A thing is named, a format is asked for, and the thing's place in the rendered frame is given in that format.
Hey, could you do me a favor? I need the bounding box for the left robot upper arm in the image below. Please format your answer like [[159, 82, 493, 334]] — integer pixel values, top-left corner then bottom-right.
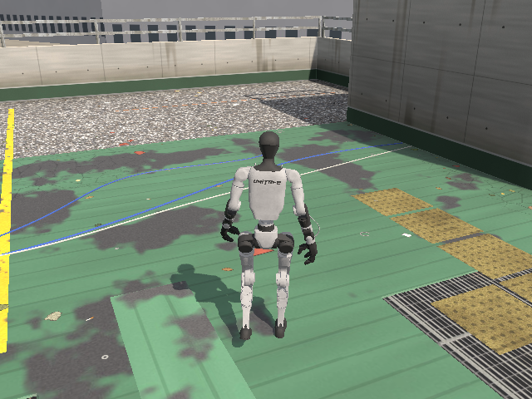
[[228, 166, 251, 211]]

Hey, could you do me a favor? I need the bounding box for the right robot upper arm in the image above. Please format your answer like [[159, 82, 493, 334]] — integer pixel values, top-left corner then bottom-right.
[[285, 168, 306, 216]]

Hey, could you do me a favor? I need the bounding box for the right robot hand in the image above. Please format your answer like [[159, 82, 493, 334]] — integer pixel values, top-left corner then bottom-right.
[[298, 242, 318, 265]]

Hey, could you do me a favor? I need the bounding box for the right robot thigh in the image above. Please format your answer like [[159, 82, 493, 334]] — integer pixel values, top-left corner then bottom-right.
[[276, 232, 294, 288]]

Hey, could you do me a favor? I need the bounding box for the robot right forearm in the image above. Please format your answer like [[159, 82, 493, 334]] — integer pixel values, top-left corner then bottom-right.
[[298, 204, 315, 244]]

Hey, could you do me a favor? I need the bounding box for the left robot hand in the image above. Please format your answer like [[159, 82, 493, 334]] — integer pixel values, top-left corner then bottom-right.
[[220, 226, 240, 242]]

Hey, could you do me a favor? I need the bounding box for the robot left forearm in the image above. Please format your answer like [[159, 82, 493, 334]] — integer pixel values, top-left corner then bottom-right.
[[222, 199, 237, 229]]

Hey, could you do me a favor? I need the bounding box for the right robot foot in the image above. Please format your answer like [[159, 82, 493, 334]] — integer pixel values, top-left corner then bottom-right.
[[275, 318, 287, 338]]

